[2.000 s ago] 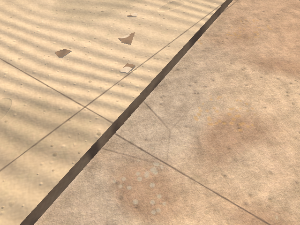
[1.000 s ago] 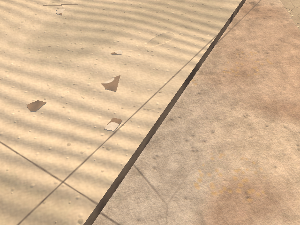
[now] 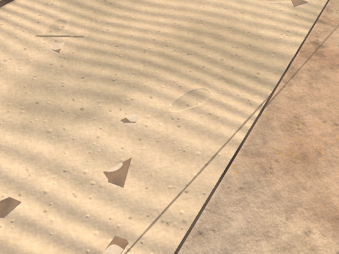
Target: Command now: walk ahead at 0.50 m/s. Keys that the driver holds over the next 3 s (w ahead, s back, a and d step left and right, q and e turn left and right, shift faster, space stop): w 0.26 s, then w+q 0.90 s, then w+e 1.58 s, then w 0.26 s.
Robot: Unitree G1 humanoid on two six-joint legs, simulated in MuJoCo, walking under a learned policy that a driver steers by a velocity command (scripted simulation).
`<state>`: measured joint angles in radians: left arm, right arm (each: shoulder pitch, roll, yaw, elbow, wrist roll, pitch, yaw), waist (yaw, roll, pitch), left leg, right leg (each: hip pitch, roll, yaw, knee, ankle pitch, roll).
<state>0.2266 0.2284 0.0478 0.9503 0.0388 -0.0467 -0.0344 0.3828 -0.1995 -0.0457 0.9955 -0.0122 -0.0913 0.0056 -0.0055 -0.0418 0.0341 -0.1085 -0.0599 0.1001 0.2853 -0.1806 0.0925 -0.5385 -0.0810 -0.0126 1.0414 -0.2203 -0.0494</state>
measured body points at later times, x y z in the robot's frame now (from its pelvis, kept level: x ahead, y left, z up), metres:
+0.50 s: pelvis +0.25 -0.07 -0.01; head +0.26 -0.08 +0.44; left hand +0.28 +0.19 -0.14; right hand +0.29 -0.31 -0.16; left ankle +0.18 +0.05 -0.60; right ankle +0.29 -0.12 -0.75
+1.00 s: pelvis +0.52 -0.01 +0.01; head +0.53 -0.02 +0.46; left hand +0.43 +0.22 -0.13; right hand +0.71 -0.18 -0.12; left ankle +0.56 +0.03 -0.66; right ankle +0.40 -0.17 -0.56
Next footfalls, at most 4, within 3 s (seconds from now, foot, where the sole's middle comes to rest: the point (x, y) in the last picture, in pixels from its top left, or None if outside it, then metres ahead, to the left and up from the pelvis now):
0.32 right None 0.33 -0.13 -0.78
0.90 left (156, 220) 0.60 0.05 -0.69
1.40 right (151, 138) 1.00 0.08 -0.69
1.88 left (98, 104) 1.21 0.35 -0.69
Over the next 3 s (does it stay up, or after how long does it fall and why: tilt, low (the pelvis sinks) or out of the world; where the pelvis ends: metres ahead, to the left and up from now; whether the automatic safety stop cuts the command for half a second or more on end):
stays up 1.65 0.15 0.08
